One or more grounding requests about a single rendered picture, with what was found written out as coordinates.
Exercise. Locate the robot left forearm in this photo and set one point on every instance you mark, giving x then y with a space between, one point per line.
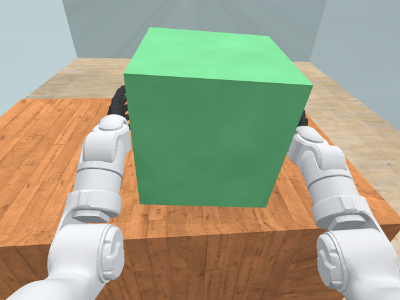
95 197

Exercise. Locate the carton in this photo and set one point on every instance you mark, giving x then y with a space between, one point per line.
212 116

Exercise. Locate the pedestal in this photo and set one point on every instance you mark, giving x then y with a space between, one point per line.
170 252

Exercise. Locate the robot left hand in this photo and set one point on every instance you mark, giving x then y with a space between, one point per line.
117 104

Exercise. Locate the robot right hand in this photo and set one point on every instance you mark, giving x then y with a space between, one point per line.
303 120

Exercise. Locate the robot left upper arm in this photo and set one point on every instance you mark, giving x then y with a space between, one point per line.
83 258

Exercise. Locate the robot right upper arm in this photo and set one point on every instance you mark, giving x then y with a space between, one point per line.
359 263

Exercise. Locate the robot right forearm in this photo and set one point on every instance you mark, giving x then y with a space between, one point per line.
337 204

